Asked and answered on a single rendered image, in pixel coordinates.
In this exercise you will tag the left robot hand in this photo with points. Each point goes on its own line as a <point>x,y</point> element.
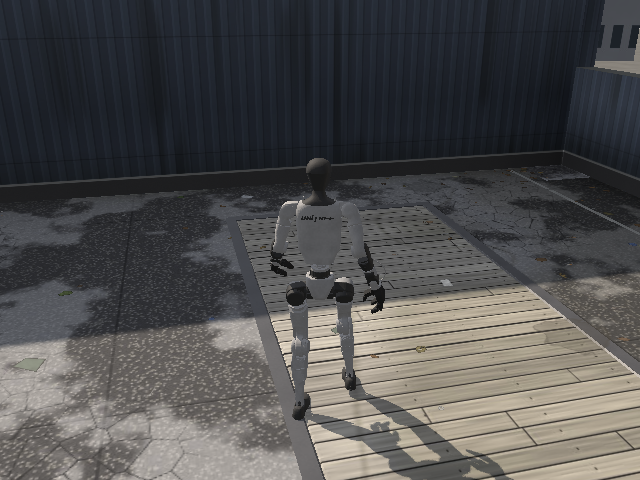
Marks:
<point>284,263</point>

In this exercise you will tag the robot left foot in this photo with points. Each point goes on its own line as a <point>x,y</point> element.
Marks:
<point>299,411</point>

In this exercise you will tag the right robot hand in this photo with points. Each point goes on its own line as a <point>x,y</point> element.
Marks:
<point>380,298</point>

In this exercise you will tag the robot right upper arm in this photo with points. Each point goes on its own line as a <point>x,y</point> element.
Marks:
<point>351,212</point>

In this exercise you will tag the robot right foot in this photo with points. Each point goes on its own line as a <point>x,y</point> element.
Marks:
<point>350,382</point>

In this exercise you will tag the right robot forearm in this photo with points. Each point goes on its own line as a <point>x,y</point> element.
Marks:
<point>369,271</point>

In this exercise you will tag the robot left upper arm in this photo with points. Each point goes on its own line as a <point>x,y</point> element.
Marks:
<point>287,211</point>

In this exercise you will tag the left robot forearm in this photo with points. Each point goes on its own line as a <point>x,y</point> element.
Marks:
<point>276,258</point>

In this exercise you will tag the robot foot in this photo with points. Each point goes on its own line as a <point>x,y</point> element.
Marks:
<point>350,382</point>
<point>299,411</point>

